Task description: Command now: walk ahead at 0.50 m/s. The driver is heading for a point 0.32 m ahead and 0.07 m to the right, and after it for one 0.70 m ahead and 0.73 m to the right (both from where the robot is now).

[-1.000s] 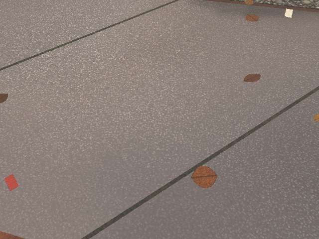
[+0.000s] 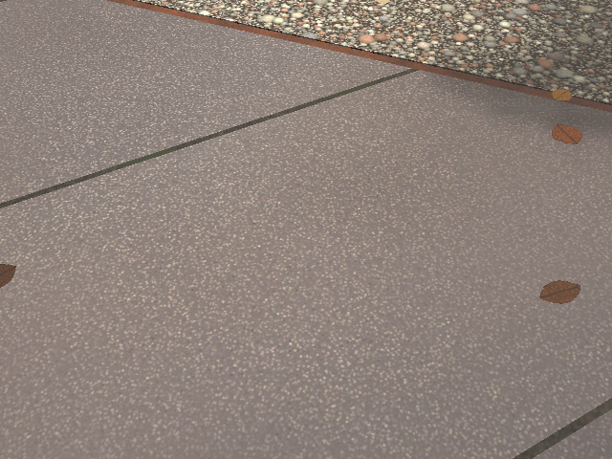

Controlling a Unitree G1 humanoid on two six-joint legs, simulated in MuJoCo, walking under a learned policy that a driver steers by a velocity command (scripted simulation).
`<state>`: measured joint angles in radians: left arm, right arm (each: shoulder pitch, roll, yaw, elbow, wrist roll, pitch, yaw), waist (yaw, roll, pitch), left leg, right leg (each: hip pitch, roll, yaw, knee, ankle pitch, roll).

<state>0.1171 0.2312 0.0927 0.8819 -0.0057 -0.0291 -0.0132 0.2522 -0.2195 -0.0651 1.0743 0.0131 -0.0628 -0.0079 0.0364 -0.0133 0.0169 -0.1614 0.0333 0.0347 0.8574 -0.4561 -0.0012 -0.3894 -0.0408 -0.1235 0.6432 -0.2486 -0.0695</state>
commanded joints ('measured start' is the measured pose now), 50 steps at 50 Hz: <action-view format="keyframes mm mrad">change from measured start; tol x32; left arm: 1 184 64 0 40 18 -51 -15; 50 13 199 26 -177 2 17 52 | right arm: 1 -97 -65 -11 -146 49 -70 19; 50 -237 -178 -59 -247 -27 63 -48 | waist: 1 14 -164 -35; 17 -26 -111 2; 22 -52 316 -470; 50 -62 -106 -107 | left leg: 1 -643 -2 -131 564 37 102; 18 -301 -24 -54 -370 475 46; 22 523 459 -529 -351 1291 350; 27 -128 252 -205 -604 321 212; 40 -66 303 14 -613 272 192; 45 -566 -27 -7 201 -214 -65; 50 -509 -18 -72 282 115 -48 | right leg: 1 433 -319 607 -445 -128 -258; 10 239 -116 108 -463 713 -94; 19 420 -134 204 -156 727 -31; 20 355 -71 183 1 633 6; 22 -135 143 188 596 -546 84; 24 -201 36 216 699 -401 96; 50 215 -180 404 -317 322 -145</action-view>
